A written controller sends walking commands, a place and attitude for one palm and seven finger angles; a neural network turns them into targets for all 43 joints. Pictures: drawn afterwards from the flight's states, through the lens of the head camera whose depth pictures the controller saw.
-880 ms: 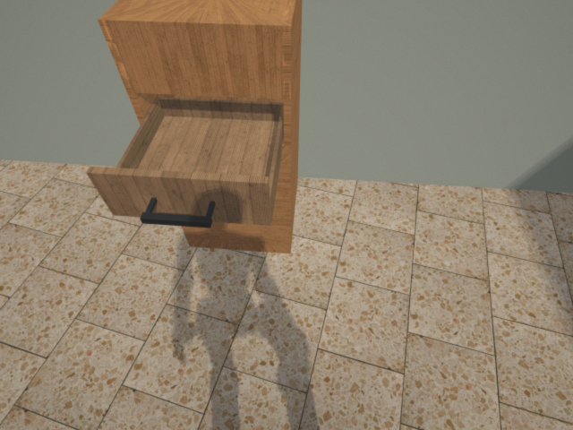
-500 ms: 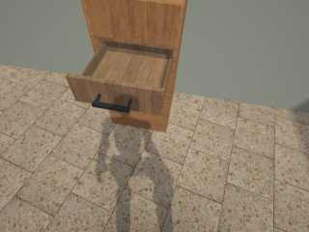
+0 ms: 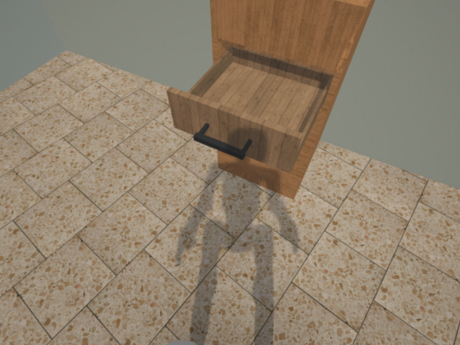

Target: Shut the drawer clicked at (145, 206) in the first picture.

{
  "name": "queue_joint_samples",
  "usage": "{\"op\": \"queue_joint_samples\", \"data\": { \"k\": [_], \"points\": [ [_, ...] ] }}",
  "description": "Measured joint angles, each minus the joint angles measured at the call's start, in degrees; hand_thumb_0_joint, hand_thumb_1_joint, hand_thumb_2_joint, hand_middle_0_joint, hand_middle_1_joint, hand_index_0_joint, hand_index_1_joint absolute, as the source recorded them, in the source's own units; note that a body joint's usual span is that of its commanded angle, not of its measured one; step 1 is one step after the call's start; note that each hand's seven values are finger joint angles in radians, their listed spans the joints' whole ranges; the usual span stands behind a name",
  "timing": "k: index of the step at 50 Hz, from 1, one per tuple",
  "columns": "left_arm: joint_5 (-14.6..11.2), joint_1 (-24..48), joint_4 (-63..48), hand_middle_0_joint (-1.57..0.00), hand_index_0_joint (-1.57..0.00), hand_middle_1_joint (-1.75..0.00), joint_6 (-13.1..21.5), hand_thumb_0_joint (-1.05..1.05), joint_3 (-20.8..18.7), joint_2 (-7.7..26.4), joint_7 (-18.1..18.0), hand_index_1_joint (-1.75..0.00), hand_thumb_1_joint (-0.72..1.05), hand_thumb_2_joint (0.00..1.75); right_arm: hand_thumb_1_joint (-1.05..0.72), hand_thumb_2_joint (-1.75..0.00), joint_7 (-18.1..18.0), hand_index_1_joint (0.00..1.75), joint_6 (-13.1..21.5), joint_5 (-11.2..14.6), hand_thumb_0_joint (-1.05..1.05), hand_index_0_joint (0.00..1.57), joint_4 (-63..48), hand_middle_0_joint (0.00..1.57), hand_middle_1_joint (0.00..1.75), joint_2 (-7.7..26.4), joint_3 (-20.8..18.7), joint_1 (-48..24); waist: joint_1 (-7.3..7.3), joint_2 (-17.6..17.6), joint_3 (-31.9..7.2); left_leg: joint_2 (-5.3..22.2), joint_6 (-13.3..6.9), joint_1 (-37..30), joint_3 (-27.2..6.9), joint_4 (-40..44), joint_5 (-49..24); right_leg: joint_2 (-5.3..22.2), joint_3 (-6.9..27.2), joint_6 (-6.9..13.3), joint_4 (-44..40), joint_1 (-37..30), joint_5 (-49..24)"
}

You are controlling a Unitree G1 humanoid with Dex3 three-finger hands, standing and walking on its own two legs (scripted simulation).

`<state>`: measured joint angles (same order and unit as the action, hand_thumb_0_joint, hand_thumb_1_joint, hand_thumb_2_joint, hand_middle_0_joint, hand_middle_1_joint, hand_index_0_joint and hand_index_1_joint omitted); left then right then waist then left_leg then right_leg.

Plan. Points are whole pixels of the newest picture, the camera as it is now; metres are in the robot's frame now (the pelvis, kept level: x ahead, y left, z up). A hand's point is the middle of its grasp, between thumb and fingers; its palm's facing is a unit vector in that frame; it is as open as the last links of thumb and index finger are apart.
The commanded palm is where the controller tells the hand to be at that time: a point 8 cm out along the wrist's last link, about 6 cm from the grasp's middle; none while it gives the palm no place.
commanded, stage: stand and wait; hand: left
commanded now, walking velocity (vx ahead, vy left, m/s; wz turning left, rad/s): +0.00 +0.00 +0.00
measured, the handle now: (222, 140) +0.61 +0.08 -0.10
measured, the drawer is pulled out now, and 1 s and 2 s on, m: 0.30 0.30 0.30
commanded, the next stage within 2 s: look at it before walking up in 0.08 s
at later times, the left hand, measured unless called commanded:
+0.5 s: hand out of the picture +0.06 +0.20 -0.15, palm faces +0.01 -0.96 -0.27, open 7.4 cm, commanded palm none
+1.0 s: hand out of the picture +0.07 +0.21 -0.16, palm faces -0.07 -0.96 -0.27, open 7.4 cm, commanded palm none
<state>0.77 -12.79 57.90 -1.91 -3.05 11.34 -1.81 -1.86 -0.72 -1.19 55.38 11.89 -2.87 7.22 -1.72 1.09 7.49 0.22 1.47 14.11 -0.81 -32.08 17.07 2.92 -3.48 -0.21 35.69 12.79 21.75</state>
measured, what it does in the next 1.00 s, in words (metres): stands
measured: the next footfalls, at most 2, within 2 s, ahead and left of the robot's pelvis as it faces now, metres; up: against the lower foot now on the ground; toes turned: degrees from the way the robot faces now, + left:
left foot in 1.52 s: +0.06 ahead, +0.12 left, +0.00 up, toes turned -18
right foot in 1.76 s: +0.01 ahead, -0.13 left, +0.00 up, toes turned -19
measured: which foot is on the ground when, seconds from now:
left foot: down 0.00-1.00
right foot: down 0.00-1.00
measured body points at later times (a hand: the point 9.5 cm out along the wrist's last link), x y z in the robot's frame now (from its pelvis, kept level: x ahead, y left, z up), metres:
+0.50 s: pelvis +0.00 -0.01 +0.02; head +0.04 -0.01 +0.46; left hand +0.06 +0.25 -0.13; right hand +0.02 -0.26 -0.14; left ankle +0.00 +0.14 -0.73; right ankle -0.03 -0.11 -0.73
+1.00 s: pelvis +0.00 +0.00 +0.01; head +0.03 -0.01 +0.46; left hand +0.07 +0.26 -0.13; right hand +0.03 -0.25 -0.14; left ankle +0.00 +0.14 -0.73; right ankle -0.03 -0.11 -0.73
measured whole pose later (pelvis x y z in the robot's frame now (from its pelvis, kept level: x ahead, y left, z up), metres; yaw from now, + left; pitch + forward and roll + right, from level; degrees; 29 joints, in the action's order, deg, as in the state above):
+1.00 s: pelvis +0.00 +0.00 +0.01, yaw -7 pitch -1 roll +0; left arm 0.8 -9.5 60.8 -2.2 -3.5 13.2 -0.5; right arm -2.2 -1.2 -0.8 60.2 11.8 -2.5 9.1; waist -0.3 -0.8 5.5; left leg 4.2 2.3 10.1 4.8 -26.1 14.8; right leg -1.1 1.9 0.7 27.1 10.5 15.7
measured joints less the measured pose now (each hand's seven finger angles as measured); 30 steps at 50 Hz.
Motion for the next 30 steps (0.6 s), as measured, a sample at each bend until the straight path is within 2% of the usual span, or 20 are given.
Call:
{"op": "queue_joint_samples", "data": {
  "k": [3, 12, 30],
  "points": [
    [-0.09, -0.58, 1.54, -0.20, -0.20, -0.30, 0.40, 0.01, 0.56, -0.78, 0.32, -0.30, 0.91, 0.90, -0.91, -0.90, -0.08, 0.30, -0.56, 0.47, 0.00, 0.20, 1.27, 0.19, 0.30, -0.93, 0.83, -1.02, -0.63, -1.41, 0.13, 0.83, 0.81, -0.94, -0.90, 1.63, -0.86, -0.99, -0.91, 0.83, -3.32, -1.94, -1.38],
    [-0.07, -1.44, 5.54, -0.20, -0.20, -0.30, 1.48, 0.01, 1.27, -1.77, 0.84, -0.30, 0.91, 0.90, -0.91, -0.90, 0.31, 0.30, -0.11, 0.92, 0.00, 0.21, 4.62, 0.20, 0.30, -2.65, 1.32, -0.86, 0.08, -2.64, -1.15, 2.05, 1.17, -3.71, -0.35, 6.83, -3.26, -2.35, -0.49, 1.31, -9.51, -4.75, -4.63],
    [-0.35, 6.12, 5.03, -0.20, -0.20, -0.30, 2.47, 0.01, 0.49, 2.78, 0.87, -0.30, 0.91, 0.90, -0.91, -0.90, 0.01, 0.30, 0.20, 0.37, 0.00, 0.20, 9.71, 0.19, 0.30, 1.84, 0.90, 4.92, 2.65, -1.88, -2.25, 2.58, 1.14, -6.57, 0.76, 11.42, -5.43, -2.96, 0.51, 1.28, -14.77, -7.44, -7.59]
  ]
}}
